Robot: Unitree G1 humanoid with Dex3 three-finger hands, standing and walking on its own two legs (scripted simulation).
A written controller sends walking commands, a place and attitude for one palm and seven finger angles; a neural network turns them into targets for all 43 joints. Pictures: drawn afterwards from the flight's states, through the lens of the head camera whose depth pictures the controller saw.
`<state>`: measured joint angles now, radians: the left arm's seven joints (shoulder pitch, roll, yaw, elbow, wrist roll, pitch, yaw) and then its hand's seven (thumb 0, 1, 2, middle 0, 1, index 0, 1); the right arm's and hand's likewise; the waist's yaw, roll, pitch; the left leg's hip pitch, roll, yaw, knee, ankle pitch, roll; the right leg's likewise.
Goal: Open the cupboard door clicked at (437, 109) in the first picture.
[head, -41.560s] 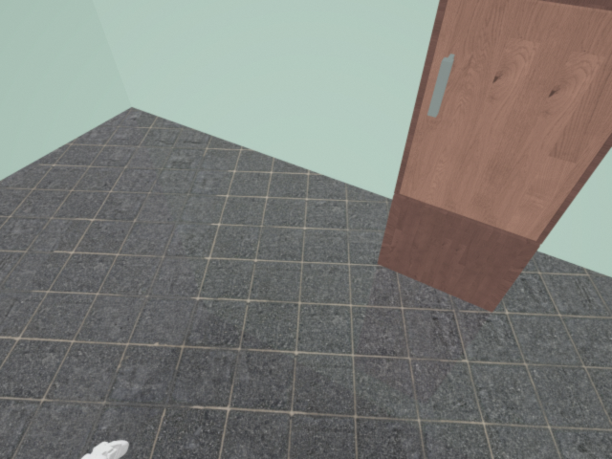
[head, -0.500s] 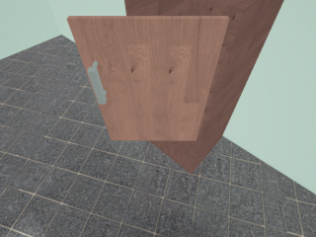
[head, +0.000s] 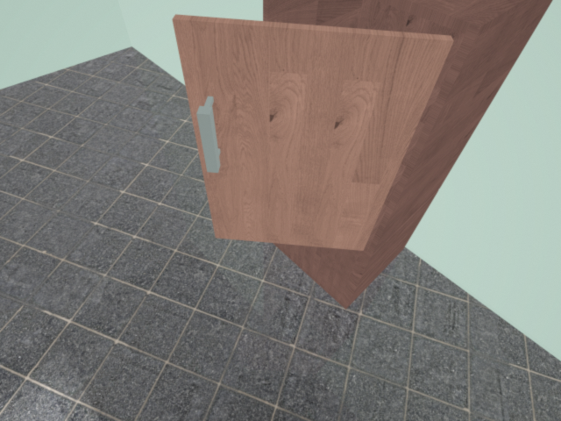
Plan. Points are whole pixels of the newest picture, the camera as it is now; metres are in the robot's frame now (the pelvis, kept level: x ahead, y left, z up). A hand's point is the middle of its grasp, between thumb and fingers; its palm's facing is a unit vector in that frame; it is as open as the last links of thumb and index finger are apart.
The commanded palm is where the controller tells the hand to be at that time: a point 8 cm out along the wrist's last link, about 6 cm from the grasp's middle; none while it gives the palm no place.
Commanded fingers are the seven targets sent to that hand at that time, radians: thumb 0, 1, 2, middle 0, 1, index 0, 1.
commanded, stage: come to a stop and stand still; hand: left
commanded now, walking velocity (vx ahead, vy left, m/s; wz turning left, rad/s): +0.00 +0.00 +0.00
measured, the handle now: (211, 135) +0.58 +0.18 +0.05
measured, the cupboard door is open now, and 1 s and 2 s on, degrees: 42 42 42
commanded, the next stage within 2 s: look again from close up in 0.54 s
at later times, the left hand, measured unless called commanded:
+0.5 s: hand out of the picture -0.04 +0.12 -0.18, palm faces +0.02 -0.99 -0.14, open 7.3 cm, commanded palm none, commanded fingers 0.00 0.90 0.90 -0.20 -0.30 -0.20 -0.30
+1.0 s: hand out of the picture +0.01 +0.18 -0.17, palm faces +0.05 -0.97 -0.24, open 7.3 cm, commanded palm none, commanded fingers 0.00 0.90 0.90 -0.20 -0.30 -0.20 -0.30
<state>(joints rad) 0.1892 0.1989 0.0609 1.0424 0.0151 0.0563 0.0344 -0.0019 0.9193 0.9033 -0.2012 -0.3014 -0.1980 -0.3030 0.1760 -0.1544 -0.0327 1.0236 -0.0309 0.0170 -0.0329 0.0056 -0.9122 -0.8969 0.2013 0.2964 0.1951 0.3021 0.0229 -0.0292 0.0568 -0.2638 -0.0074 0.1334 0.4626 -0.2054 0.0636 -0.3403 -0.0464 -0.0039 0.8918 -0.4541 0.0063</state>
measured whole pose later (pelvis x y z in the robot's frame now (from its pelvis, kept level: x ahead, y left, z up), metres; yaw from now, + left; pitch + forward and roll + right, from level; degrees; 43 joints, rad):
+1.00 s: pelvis -0.03 -0.01 -0.01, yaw +1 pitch -3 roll -1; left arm 0.28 0.20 0.01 0.97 0.02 -0.01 0.05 0.00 0.91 0.90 -0.20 -0.30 -0.20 -0.30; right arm 0.22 -0.20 -0.03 1.00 -0.02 -0.01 -0.02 0.01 -0.92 -0.90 0.20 0.30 0.20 0.30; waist 0.00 0.00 0.01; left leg -0.31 0.03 0.10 0.57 -0.21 0.04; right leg -0.14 -0.01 -0.06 0.55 -0.37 0.00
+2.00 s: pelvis -0.04 +0.05 +0.01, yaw -4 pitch +0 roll -2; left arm 0.31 0.16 0.06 1.03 0.03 0.03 0.01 0.02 0.94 0.90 -0.20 -0.30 -0.20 -0.30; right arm 0.41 -0.08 -0.03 1.11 -0.02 -0.05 -0.03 0.01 -0.91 -0.90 0.20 0.30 0.20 0.30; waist -0.03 -0.03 -0.02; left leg -0.24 -0.01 0.21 0.32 -0.09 0.12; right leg -0.51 -0.09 -0.03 0.99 -0.19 0.01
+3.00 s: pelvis +0.01 -0.04 -0.01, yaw -4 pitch -1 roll +1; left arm 0.26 0.14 0.04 0.98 0.03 0.02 0.04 0.00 0.91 0.90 -0.20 -0.30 -0.20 -0.30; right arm 0.07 -0.14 -0.05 1.00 -0.02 0.03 -0.02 0.01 -0.91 -0.90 0.20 0.30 0.20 0.30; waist 0.03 0.04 0.12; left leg -0.42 0.06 0.11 0.55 -0.13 0.01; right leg -0.23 -0.01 -0.08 0.65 -0.41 -0.02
